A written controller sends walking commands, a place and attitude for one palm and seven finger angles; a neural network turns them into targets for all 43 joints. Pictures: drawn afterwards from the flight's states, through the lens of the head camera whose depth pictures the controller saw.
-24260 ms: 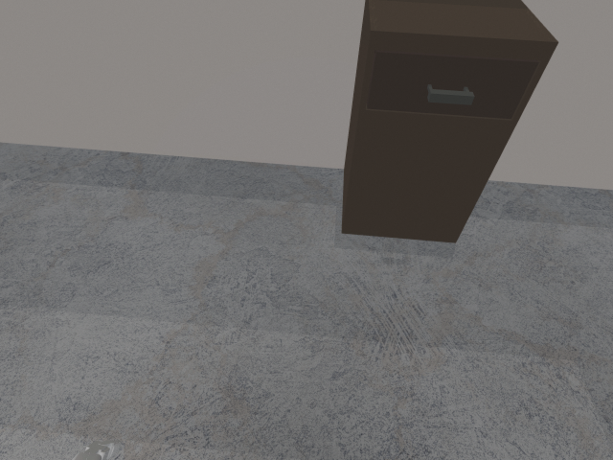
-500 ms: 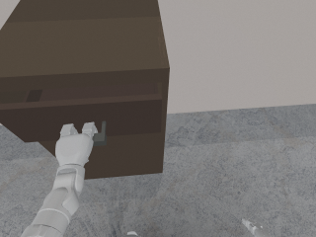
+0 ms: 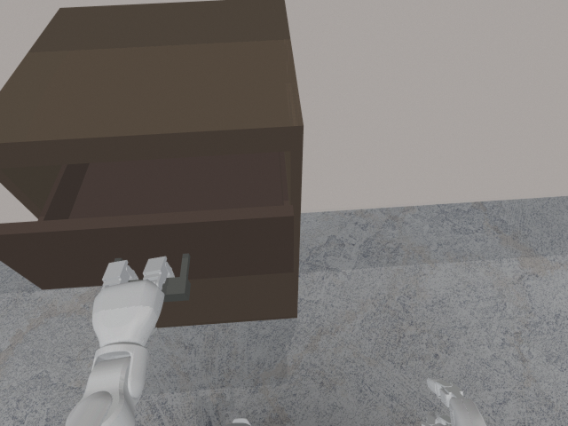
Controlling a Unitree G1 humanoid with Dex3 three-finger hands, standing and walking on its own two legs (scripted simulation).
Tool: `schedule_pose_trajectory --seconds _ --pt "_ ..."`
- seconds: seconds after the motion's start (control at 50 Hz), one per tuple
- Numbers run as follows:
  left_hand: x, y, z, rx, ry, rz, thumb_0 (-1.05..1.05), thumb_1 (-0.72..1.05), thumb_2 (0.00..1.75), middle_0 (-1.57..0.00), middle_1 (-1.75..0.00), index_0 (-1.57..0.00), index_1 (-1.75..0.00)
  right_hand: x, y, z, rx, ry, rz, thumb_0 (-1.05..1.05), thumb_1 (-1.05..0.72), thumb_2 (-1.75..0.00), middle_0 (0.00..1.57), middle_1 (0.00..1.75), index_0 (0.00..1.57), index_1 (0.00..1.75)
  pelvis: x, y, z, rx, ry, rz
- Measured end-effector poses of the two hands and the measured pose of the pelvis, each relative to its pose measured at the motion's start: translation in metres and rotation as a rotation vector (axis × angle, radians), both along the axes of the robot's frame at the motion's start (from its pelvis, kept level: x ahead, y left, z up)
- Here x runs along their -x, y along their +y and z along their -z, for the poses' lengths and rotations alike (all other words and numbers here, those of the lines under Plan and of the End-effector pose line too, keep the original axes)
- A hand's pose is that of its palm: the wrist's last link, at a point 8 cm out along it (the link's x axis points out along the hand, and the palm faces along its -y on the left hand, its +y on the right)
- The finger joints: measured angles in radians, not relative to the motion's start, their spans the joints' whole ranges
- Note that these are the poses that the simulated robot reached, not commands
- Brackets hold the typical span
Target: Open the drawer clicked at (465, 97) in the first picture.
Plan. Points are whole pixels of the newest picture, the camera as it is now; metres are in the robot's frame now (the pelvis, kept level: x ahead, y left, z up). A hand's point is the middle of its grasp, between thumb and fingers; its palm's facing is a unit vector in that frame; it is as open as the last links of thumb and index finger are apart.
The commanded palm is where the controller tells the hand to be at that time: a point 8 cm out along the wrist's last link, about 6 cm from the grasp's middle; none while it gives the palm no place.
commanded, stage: pull the drawer open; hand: left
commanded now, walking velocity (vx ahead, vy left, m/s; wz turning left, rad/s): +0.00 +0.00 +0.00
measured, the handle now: (149, 276) +0.34 +0.23 -0.02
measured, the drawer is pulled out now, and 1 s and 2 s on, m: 0.13 0.24 0.30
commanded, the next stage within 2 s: open the thumb to release the handle in 1.68 s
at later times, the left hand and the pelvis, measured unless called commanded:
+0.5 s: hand (139, 365) +0.21 +0.22 -0.04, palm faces -0.03 -0.09 -1.00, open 6.3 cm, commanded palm +0.18 +0.22 +0.02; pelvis -0.02 -0.01 -0.01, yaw +0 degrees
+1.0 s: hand (131, 407) +0.16 +0.21 -0.04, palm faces -0.04 -0.11 -0.99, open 6.3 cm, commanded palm +0.12 +0.21 +0.02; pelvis -0.02 -0.01 -0.02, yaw +0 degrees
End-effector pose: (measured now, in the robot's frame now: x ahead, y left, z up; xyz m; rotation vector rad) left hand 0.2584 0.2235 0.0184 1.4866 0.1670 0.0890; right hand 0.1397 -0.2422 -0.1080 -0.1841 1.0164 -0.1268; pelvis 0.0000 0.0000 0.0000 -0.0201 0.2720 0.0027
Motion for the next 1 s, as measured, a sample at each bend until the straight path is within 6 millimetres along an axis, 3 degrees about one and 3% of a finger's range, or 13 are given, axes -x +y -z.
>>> schedule_pose_trajectory --seconds 0.34,1.0 --pt "0.048 -0.005 0.0 0.01 -0.01 -0.007 0.03 0.65 0.76 -0.24 -1.35 -0.37 -1.29 -0.008 -0.005 -0.003 0.005 -0.066 -0.035 0.01 -0.91 -0.89 0.2 0.3 0.2 0.3 0.012 -0.008 0.004 -0.008 -0.027 0.001" --pt "0.115 -0.011 -0.001 0.023 -0.003 -0.017 0.04 0.65 0.74 -0.24 -1.33 -0.37 -1.29 -0.028 0.005 0.001 -0.037 -0.146 -0.122 0.01 -0.91 -0.89 0.2 0.3 0.2 0.3 0.019 -0.014 0.018 -0.018 -0.023 0.004"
